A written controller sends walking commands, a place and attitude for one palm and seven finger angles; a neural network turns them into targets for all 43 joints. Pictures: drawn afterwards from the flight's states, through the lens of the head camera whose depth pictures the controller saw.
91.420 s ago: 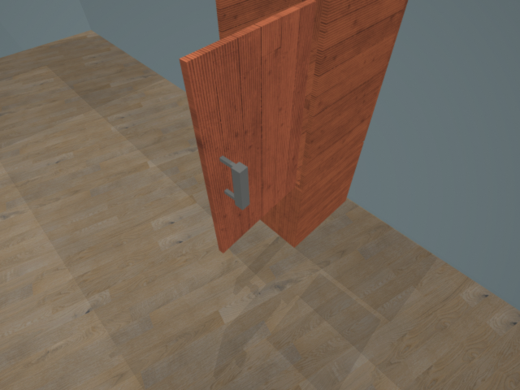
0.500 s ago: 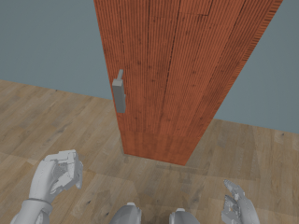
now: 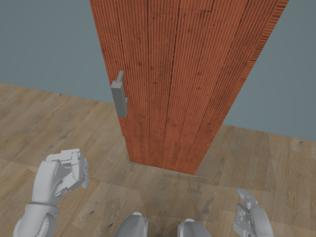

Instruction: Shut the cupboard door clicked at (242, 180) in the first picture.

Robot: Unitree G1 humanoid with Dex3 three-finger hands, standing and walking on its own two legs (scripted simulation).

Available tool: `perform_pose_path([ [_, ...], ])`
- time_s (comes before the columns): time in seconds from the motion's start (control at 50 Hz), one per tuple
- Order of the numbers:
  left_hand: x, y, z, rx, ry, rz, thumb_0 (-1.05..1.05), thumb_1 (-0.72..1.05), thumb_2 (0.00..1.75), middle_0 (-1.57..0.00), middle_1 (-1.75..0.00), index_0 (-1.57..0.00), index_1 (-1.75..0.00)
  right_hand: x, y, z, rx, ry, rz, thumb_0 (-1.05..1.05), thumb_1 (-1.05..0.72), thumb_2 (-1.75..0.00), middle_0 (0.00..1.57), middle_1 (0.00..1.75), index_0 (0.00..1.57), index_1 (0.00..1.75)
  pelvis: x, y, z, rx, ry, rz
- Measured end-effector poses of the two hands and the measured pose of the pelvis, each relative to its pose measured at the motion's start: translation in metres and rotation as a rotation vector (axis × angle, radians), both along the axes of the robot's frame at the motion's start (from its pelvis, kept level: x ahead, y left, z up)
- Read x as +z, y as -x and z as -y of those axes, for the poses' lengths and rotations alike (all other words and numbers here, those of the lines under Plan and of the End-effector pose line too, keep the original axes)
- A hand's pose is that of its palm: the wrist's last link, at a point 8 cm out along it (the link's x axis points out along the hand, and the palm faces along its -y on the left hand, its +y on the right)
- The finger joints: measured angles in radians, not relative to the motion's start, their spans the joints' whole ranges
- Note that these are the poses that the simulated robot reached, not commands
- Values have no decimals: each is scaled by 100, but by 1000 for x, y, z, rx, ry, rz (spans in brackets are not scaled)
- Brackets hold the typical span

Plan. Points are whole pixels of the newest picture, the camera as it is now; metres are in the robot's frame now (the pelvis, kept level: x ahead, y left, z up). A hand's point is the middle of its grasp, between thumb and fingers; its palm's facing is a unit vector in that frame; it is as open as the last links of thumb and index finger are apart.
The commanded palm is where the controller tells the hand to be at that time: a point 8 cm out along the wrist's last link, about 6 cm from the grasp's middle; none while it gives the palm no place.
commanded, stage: bring the fist close to the handle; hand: left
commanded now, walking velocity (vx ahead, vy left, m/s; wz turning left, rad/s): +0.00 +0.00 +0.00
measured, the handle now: (121, 94) +0.48 +0.14 +0.05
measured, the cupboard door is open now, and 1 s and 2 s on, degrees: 6 6 0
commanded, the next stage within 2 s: push the door shut along its arc in 1.24 s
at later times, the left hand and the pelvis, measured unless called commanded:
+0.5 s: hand (112, 153) +0.30 +0.14 +0.05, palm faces -0.11 -0.99 +0.00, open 3.1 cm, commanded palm +0.30 +0.19 +0.06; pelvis +0.01 +0.00 +0.01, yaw -1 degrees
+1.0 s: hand (128, 129) +0.36 +0.11 +0.06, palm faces -0.06 -1.00 -0.02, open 3.1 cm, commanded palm +0.34 +0.16 +0.06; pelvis +0.00 +0.00 +0.01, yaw -1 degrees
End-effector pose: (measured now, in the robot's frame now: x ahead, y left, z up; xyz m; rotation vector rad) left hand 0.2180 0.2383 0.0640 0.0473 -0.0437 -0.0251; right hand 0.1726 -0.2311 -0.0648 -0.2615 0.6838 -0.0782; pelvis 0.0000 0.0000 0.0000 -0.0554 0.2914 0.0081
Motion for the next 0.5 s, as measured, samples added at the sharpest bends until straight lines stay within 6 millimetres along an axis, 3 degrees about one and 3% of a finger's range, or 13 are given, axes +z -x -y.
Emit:
perform_pose_path([
  [0.14,-18,-30,18,-63,28,-98,1,90,90,-130,-150,-130,-150,-6,5,5,-29,-12,-39,2,-90,-90,20,30,20,30,0,-2,1,-5,-4,-10],
  [0.32,1,-54,20,-10,29,-20,2,90,90,-130,-150,-130,-150,-4,15,9,-58,-14,-86,2,-90,-90,20,30,20,30,7,-10,0,-14,-13,-10],
  [0.5,-17,-68,46,-81,39,-90,1,90,90,-130,-150,-130,-150,-8,18,7,-66,-12,-121,2,-90,-90,20,30,20,30,8,-9,-5,-14,-16,-11],
])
